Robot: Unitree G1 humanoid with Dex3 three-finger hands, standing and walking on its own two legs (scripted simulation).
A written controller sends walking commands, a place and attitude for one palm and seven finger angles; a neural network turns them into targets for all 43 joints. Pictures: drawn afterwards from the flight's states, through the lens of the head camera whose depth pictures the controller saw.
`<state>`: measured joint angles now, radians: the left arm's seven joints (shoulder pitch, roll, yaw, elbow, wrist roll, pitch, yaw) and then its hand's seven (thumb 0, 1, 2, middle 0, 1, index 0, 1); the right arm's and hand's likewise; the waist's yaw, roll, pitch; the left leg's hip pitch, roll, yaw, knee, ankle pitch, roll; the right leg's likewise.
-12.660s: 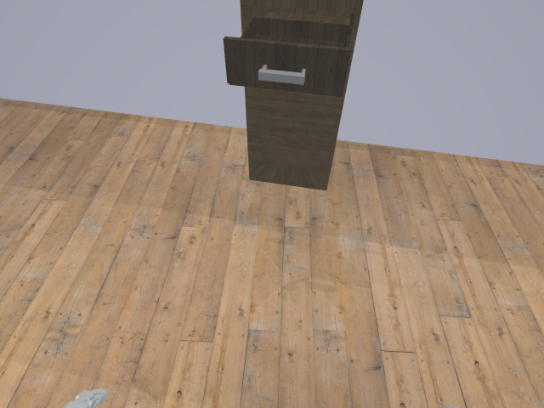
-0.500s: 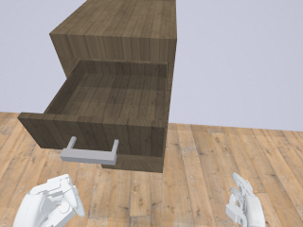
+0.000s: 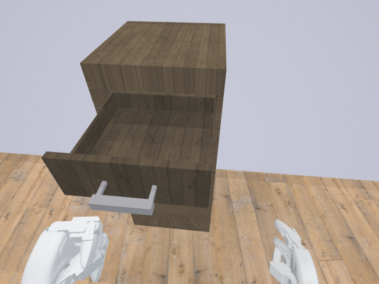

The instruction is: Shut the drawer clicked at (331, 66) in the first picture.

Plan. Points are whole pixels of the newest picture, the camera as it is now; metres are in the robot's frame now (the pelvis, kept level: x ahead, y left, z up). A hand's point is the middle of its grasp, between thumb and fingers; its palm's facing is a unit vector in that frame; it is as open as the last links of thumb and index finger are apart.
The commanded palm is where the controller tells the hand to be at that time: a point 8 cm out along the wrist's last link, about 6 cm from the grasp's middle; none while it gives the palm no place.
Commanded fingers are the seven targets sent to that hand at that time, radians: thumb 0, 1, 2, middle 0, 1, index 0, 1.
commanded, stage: raise the hand and make a fist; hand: left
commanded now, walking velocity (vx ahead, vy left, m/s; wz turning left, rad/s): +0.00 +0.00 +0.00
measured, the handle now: (125, 196) +0.29 +0.18 +0.05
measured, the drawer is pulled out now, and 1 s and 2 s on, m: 0.30 0.30 0.30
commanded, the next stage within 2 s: bring the fist close to the handle in 0.28 s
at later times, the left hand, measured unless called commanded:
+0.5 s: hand (103, 254) +0.13 +0.15 +0.13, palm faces +0.04 -0.99 -0.10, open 3.3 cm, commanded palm +0.08 +0.20 +0.14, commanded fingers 0.00 0.90 0.90 -1.40 -1.60 -1.40 -1.60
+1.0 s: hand (125, 249) +0.16 +0.14 +0.08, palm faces +0.01 -1.00 -0.06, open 3.3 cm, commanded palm +0.13 +0.19 +0.09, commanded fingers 0.00 0.90 0.90 -1.40 -1.60 -1.40 -1.60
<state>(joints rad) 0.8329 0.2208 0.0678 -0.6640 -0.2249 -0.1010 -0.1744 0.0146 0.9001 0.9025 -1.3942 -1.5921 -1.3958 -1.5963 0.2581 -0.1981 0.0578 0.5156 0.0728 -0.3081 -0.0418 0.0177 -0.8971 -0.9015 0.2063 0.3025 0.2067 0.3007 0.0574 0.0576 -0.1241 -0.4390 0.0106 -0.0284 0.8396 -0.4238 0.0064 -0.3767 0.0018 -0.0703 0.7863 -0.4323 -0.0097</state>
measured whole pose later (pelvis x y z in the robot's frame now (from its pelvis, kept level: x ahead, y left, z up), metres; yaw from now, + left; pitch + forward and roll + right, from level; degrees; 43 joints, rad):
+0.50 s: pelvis +0.00 -0.02 +0.00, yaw +0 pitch +1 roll -1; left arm 0.78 0.23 0.13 -0.51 -0.27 -0.14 -0.22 0.01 0.90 0.90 -1.40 -1.59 -1.40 -1.60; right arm 0.24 -0.21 0.03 0.57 0.07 -0.38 -0.07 0.02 -0.90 -0.90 0.20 0.30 0.20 0.30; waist 0.06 0.06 -0.11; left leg -0.41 0.03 -0.04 0.79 -0.41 -0.02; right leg -0.35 0.02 -0.08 0.75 -0.42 -0.04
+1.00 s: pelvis +0.00 -0.01 -0.01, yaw +0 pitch +6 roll -1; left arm 0.68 0.18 0.04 -0.37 -0.20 -0.26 -0.16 0.02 0.90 0.90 -1.40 -1.59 -1.40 -1.60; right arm 0.25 -0.21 0.01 0.54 0.03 -0.27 -0.04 0.02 -0.90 -0.90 0.20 0.30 0.20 0.30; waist 0.02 0.05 -0.09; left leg -0.57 0.01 -0.04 0.90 -0.44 -0.01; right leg -0.52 0.00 -0.08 0.88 -0.47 -0.03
